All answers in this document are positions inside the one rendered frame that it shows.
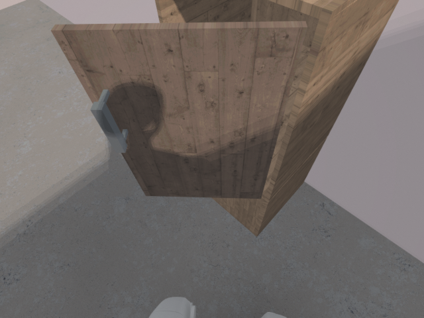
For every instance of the handle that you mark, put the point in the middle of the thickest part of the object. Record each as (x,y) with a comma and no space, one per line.
(107,123)

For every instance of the cupboard door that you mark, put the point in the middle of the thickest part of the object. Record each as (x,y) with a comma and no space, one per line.
(203,102)

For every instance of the robot left thigh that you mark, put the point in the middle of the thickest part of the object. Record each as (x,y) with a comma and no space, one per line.
(174,307)

